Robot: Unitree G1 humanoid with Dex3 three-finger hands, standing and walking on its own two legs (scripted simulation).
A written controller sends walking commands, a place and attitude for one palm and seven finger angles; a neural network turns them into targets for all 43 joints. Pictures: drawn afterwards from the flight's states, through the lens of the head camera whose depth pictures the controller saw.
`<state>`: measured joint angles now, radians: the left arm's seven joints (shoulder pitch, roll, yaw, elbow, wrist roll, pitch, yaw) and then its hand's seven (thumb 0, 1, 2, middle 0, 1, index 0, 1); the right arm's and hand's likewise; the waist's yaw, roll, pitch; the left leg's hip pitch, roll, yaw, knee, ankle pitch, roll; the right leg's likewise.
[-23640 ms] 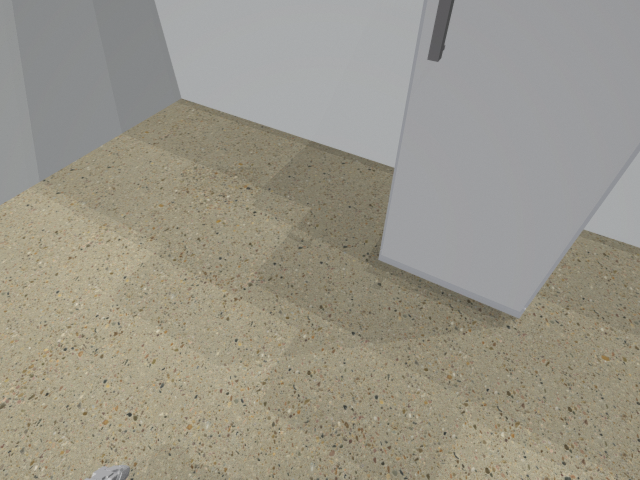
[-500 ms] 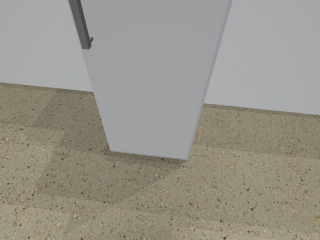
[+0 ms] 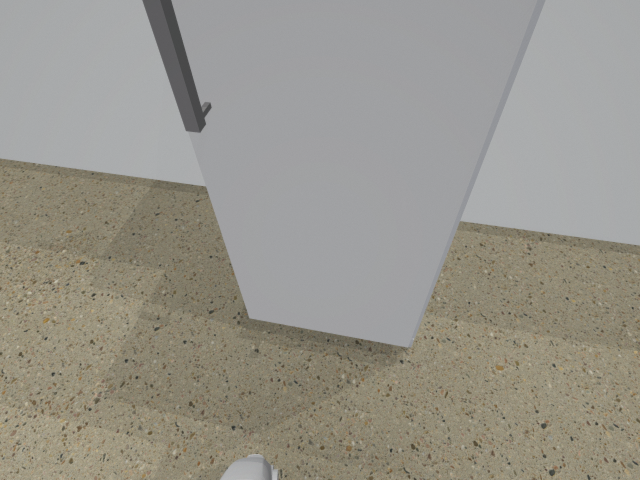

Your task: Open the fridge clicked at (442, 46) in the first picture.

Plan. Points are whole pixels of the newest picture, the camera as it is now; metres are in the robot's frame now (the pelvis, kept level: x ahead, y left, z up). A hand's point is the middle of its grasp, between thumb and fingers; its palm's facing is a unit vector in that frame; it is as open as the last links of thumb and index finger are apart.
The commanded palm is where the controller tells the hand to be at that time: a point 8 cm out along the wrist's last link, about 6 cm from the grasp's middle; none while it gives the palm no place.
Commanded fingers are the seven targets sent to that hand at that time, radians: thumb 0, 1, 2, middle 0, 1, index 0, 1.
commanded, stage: take the last steps up to it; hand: left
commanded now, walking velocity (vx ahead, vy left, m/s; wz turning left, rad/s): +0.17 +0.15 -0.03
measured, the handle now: (178, 39) +0.64 +0.24 +0.23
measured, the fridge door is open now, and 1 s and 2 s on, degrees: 0 0 0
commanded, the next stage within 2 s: come to a stop and stand still in 0.06 s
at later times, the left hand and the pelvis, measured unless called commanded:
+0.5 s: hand out of the picture +0.14 +0.22 -0.17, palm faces -0.02 -0.97 -0.25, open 7.3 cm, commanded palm none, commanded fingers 0.00 0.90 0.90 -0.20 -0.30 -0.20 -0.30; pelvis +0.09 +0.04 -0.01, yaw -2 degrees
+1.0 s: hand out of the picture +0.12 +0.26 -0.17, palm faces -0.01 -0.97 -0.23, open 7.3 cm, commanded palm none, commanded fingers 0.00 0.90 0.90 -0.20 -0.30 -0.20 -0.30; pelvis +0.04 +0.07 -0.01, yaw -1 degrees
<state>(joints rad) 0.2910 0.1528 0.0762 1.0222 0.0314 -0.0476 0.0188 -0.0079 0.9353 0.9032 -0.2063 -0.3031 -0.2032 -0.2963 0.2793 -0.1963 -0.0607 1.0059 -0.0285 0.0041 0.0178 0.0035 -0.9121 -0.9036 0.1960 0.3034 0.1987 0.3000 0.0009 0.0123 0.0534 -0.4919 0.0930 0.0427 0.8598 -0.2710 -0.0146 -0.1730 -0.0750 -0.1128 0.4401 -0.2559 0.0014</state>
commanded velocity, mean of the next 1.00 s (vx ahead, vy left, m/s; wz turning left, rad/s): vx -0.05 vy -0.01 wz -0.01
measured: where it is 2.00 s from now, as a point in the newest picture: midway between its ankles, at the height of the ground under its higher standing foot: outside the picture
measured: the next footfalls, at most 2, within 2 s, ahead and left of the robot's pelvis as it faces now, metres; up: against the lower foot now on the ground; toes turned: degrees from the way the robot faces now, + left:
left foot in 0.12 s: +0.13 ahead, +0.19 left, +0.00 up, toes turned +1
right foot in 0.34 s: +0.13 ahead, -0.04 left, +0.00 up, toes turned -3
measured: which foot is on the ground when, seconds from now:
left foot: up 0.00-0.10, down 0.12-1.00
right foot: down 0.00-0.12, up 0.14-0.32, down 0.34-1.00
